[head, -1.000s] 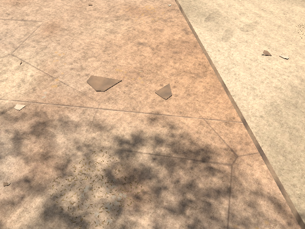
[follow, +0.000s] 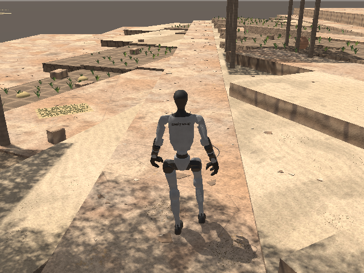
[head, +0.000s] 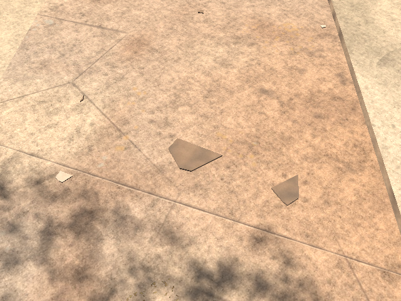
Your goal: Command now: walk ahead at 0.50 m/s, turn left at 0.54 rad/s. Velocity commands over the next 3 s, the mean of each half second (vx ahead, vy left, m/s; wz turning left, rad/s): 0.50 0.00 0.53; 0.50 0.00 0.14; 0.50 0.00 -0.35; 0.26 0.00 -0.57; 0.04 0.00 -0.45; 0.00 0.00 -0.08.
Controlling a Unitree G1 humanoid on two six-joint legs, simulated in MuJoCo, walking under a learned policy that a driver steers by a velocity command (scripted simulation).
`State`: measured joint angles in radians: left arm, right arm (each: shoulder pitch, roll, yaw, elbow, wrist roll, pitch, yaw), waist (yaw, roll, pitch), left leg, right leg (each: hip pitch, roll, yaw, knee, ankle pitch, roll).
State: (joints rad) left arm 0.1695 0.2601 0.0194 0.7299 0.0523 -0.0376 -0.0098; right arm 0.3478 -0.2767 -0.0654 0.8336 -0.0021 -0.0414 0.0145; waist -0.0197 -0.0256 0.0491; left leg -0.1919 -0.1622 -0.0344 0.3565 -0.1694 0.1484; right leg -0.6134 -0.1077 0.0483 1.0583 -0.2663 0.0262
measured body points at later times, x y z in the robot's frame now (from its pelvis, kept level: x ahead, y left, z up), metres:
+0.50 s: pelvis +0.29 -0.04 +0.00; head +0.32 -0.05 +0.45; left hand +0.31 +0.24 -0.11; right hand +0.46 -0.29 -0.12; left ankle +0.22 +0.07 -0.66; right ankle +0.33 -0.13 -0.74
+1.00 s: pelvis +0.52 +0.08 +0.00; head +0.53 +0.10 +0.45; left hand +0.49 +0.34 -0.14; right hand +0.67 -0.15 -0.12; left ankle +0.50 +0.14 -0.74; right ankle +0.57 -0.06 -0.66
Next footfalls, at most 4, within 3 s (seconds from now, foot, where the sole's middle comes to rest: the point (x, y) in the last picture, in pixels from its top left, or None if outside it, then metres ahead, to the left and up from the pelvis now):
0.30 right None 0.37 -0.12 -0.78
0.80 left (154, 279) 0.54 0.16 -0.78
1.34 right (181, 192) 0.88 0.07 -0.78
1.82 left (145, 140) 1.14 0.23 -0.78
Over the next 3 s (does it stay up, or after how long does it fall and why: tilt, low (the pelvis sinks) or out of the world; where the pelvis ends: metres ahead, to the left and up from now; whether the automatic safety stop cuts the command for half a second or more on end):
stays up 0.99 0.14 0.00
